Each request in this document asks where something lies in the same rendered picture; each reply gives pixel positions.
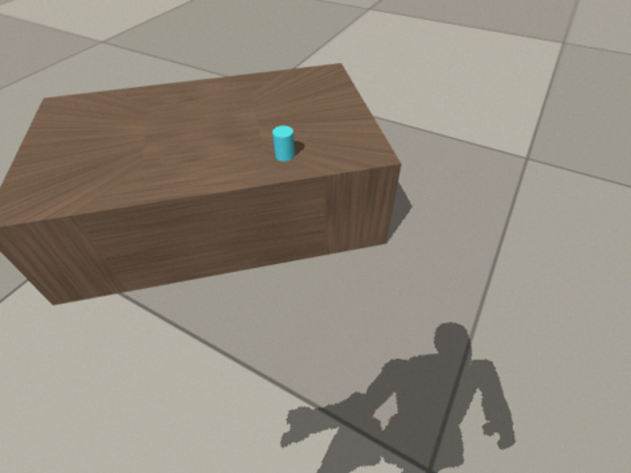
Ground can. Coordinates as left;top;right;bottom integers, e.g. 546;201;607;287
272;126;295;162

